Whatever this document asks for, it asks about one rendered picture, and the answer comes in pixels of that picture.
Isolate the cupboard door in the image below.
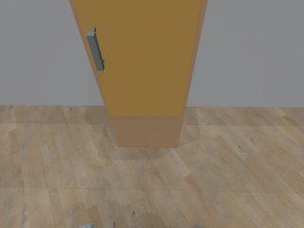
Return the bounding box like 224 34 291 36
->
73 0 202 116

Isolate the handle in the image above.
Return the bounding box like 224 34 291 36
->
86 27 105 71

